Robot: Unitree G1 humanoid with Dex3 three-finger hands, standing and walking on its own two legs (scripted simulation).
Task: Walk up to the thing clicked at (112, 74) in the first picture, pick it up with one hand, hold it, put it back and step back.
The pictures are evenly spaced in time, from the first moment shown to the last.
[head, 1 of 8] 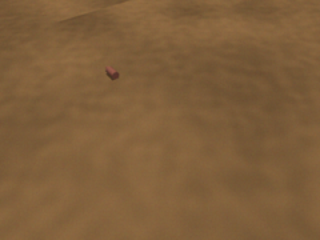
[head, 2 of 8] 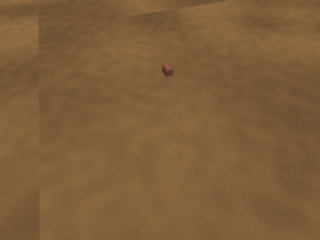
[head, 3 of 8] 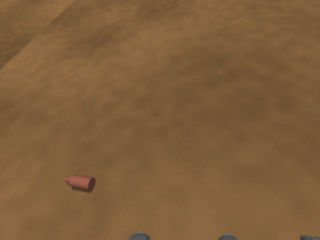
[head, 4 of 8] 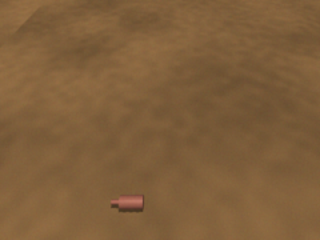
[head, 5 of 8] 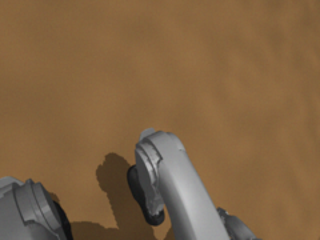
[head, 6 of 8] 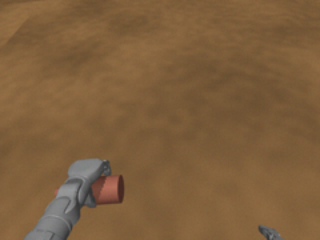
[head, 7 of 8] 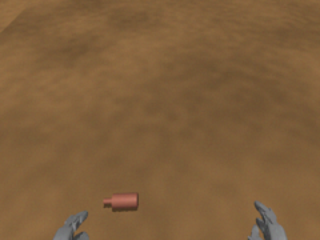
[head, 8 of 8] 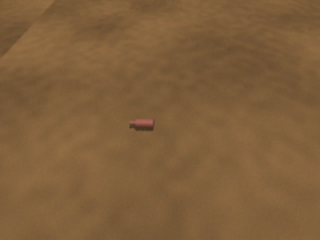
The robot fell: no
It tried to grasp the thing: yes
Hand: left
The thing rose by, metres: 0.64
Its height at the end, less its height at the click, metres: +0.00
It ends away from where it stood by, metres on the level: 0.02
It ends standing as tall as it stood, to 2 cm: yes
